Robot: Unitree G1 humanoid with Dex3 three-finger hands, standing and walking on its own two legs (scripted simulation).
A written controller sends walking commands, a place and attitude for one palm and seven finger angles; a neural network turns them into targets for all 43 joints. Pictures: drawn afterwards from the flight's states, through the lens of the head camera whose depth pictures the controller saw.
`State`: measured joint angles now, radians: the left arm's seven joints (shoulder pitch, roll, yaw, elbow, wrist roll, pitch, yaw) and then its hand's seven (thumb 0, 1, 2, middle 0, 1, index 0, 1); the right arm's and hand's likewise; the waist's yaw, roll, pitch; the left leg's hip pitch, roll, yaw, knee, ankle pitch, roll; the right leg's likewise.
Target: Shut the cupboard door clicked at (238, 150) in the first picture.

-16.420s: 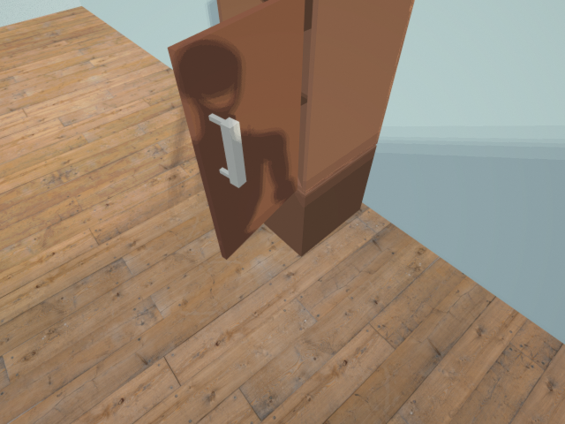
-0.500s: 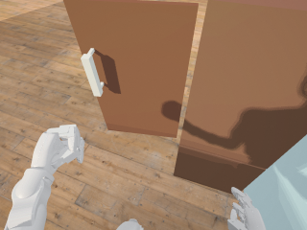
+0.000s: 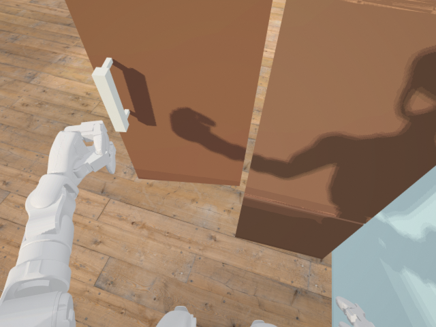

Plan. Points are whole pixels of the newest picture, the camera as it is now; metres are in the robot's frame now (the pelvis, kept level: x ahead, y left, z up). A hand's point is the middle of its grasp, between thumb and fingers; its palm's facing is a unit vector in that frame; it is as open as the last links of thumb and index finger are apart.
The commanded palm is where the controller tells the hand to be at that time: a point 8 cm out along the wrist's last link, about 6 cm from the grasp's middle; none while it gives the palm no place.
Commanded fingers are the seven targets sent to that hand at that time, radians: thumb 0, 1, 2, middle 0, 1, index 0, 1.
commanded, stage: bring the fist close to the handle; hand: left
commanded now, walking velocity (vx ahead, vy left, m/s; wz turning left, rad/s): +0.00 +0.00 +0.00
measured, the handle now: (115, 96) +0.55 +0.24 +0.08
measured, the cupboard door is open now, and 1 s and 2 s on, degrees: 100 99 80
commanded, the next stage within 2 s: push the door shut along its arc in 0.64 s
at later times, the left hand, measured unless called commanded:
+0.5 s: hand (115, 126) +0.47 +0.22 +0.08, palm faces -0.05 -1.00 +0.01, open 3.1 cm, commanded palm +0.44 +0.27 +0.09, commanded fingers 0.00 0.90 0.90 -1.30 -1.50 -1.30 -1.50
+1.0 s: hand (120, 120) +0.48 +0.21 +0.09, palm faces -0.09 -1.00 -0.01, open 3.1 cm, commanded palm +0.48 +0.26 +0.09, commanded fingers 0.00 0.90 0.90 -1.30 -1.50 -1.30 -1.50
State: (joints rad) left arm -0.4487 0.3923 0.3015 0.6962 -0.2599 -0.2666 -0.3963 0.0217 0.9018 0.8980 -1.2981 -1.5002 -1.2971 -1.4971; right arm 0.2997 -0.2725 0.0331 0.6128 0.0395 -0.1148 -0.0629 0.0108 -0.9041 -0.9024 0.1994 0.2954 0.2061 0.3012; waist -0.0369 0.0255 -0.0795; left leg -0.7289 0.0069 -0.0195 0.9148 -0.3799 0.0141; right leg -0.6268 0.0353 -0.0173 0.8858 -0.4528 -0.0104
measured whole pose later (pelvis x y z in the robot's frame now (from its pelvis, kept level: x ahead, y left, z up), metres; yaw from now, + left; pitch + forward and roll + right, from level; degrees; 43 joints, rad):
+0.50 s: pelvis +0.00 +0.01 -0.01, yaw -3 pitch +17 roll -3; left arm -0.71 0.51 0.43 1.03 -0.18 -0.34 -0.39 0.02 0.90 0.90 -1.30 -1.50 -1.29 -1.50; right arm 0.41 -0.27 0.02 0.63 0.02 0.02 -0.02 0.01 -0.91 -0.90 0.20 0.30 0.21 0.30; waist -0.12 0.02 -0.11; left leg -0.85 0.03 0.01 0.96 -0.40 0.03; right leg -0.75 0.05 0.02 0.92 -0.45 0.01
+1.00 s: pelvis +0.00 +0.01 -0.01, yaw -1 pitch +17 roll -3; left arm -0.88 0.54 0.35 1.17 -0.14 -0.34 -0.40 0.02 0.90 0.91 -1.30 -1.50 -1.30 -1.50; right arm 0.30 -0.27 0.05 0.61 0.03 -0.01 -0.03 0.00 -0.90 -0.90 0.20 0.30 0.21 0.30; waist -0.13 0.02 -0.10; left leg -0.90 0.02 -0.03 1.00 -0.40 0.02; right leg -0.79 0.05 -0.02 0.94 -0.46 0.00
